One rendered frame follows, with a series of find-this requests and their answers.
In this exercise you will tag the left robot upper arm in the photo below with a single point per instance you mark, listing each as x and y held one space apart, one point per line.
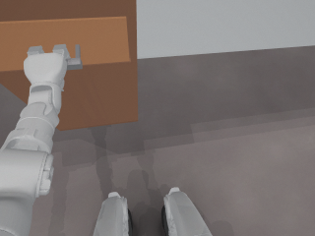
25 175

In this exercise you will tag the robot left forearm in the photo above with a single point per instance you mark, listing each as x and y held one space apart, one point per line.
36 127

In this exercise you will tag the robot left shin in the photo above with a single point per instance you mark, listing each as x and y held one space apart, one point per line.
125 226

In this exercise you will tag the handle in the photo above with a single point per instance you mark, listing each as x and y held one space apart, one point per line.
75 63

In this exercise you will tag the robot left hand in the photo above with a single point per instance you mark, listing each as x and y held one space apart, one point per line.
47 67

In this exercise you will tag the robot right thigh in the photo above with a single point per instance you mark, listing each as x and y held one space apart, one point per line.
188 221

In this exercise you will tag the cabinet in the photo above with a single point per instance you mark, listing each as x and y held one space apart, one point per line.
99 94

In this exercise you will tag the drawer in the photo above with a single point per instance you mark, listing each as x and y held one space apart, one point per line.
102 40

